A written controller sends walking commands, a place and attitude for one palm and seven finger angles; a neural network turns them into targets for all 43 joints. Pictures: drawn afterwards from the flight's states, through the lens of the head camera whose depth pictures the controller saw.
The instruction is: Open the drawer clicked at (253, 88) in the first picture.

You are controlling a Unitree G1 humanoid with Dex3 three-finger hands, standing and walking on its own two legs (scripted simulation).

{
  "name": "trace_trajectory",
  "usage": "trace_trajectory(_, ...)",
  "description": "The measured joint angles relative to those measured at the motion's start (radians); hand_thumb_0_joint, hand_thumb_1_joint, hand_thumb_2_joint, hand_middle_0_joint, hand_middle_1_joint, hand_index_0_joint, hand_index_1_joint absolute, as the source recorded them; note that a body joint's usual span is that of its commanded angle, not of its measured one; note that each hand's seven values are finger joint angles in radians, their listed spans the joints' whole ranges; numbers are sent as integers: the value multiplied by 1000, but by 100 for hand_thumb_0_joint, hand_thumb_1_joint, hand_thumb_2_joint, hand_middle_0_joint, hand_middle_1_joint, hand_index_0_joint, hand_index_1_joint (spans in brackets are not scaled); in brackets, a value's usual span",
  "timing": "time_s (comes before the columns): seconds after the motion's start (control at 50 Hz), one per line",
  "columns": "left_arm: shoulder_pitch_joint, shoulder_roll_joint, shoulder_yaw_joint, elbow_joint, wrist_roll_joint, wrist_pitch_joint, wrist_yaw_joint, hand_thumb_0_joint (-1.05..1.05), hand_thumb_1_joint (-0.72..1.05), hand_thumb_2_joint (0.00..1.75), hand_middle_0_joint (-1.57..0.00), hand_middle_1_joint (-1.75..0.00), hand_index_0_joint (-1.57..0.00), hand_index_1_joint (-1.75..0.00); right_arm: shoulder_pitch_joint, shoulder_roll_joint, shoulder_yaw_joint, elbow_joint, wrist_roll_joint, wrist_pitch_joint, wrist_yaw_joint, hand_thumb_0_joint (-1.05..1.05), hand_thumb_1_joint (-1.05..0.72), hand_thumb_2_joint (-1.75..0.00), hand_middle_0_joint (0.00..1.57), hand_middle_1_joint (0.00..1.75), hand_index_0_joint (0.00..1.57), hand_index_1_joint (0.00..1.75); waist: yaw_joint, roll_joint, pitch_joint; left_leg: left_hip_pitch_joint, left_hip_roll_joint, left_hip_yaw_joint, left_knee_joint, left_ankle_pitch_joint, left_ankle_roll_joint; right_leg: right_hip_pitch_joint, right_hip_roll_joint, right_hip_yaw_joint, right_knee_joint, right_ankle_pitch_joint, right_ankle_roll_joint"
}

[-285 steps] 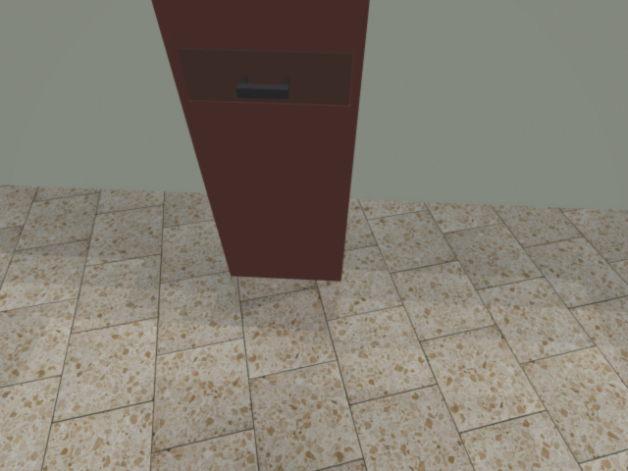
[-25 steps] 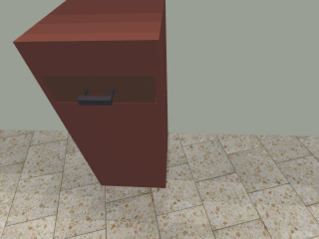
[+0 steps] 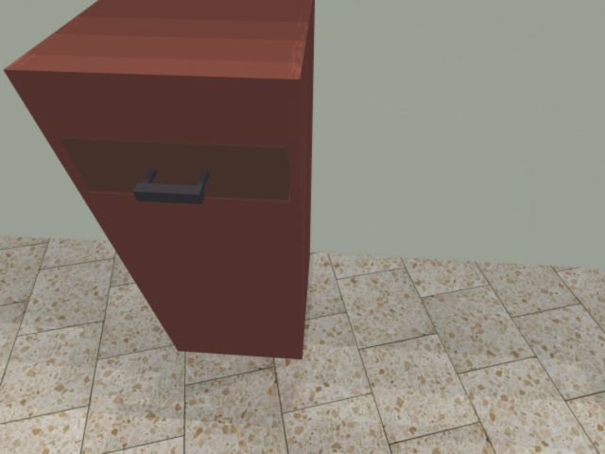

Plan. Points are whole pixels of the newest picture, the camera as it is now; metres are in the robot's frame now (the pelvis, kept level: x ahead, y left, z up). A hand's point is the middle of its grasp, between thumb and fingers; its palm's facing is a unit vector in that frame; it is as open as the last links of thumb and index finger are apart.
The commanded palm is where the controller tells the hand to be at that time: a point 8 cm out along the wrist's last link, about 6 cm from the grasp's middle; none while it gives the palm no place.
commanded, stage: come to a stop and stand still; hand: left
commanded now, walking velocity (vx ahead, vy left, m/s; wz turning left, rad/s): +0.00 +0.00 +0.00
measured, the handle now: (173, 184) +0.52 +0.26 +0.05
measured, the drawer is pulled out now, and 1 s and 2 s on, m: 0.00 0.00 0.00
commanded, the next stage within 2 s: look again from close up in 0.08 s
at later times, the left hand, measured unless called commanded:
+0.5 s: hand out of the picture +0.02 +0.19 -0.17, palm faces +0.02 -0.98 -0.22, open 7.4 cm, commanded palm none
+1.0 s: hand (133, 401) +0.19 +0.24 -0.03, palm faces +0.01 -0.38 -0.93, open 7.8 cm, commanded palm +0.13 +0.25 -0.02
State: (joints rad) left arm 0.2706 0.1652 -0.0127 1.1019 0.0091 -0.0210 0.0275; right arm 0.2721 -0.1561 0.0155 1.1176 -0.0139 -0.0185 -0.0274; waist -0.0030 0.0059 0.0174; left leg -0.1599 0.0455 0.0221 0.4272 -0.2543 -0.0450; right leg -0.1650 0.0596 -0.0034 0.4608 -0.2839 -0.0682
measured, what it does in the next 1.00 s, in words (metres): stands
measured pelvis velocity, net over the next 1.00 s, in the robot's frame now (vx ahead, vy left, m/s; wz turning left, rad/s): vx -0.03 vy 0.03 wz -0.02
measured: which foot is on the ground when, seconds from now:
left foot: down 0.00-1.00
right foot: down 0.00-1.00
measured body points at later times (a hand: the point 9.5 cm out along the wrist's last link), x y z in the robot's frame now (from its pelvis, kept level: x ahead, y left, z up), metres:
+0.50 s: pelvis +0.01 +0.01 +0.00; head +0.01 +0.00 +0.45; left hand +0.02 +0.24 -0.15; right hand +0.02 -0.22 -0.16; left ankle -0.02 +0.15 -0.74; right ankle -0.02 -0.07 -0.74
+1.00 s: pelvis -0.03 +0.03 -0.02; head -0.02 -0.01 +0.43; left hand +0.19 +0.25 +0.02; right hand +0.16 -0.22 -0.12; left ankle -0.02 +0.15 -0.74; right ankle -0.02 -0.07 -0.74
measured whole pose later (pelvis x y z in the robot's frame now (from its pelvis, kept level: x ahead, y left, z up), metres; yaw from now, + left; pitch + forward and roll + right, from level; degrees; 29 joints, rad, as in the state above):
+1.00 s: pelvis -0.03 +0.03 -0.02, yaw -1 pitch +7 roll +2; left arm 0.34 0.29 -0.07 0.10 0.78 -0.02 0.37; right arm 0.16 -0.25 -0.04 0.66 -0.04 -0.08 -0.01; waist 0.02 0.04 -0.12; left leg -0.45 0.00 0.08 0.67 -0.33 0.00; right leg -0.49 0.01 0.04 0.75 -0.37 -0.03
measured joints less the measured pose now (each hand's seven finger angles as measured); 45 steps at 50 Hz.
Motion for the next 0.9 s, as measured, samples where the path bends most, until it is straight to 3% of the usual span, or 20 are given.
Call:
trace_trajectory(0.76, -7, 10, 3, -3, 3, -5, 7, 0, 91, 90, -20, -30, -20, -30, -24, -17, -4, 14, 4, 1, 3, 0, -90, -90, 20, 30, 20, 30, 7, -1, 6, -2, -11, 8, 8, 2, 19, 15, -14, 3, -27, 10, 23)
trace_trajectory(0.78, 37, 13, -13, -147, 40, 46, 9, 0, 91, 90, -20, -30, -20, -30, -10, -24, 1, -31, 19, -5, -3, 0, -90, -90, 20, 30, 20, 30, 19, 6, 12, -8, -6, 16, 23, -3, 24, 5, -9, 10, -18, 12, 25)
trace_trajectory(0.8, 92, 22, -29, -324, 83, 53, 20, 1, 91, 90, -20, -30, -20, -30, 13, -30, 3, -82, 24, -40, -19, 1, -90, -90, 20, 30, 20, 30, 31, 8, 13, -9, -7, 26, 23, -13, 26, -10, -10, 20, 3, 6, 25)
trace_trajectory(0.84, 163, 43, -60, -625, 149, 47, 89, 1, 89, 89, -21, -31, -20, -31, 42, -43, -9, -167, 42, -118, -49, 1, -90, -90, 20, 30, 20, 30, 32, 19, -5, -35, -23, 28, 41, -22, 31, -46, -26, 20, 49, -14, 28)
trace_trajectory(0.86, 170, 53, -69, -734, 198, 43, 124, 1, 89, 89, -21, -32, -20, -31, 38, -53, -15, -206, 41, -142, -55, 1, -90, -90, 20, 30, 20, 30, 25, 27, -16, -58, -32, 24, 60, -24, 35, -69, -35, 16, 74, -25, 32)
trace_trajectory(0.9, 142, 78, -71, -873, 347, 27, 193, 1, 86, 88, -21, -33, -20, -33, 8, -72, -24, -280, 21, -152, -52, 1, -90, -90, 20, 30, 20, 30, 10, 40, -53, -130, -44, 20, 113, -34, 42, -142, -49, 12, 135, -45, 38)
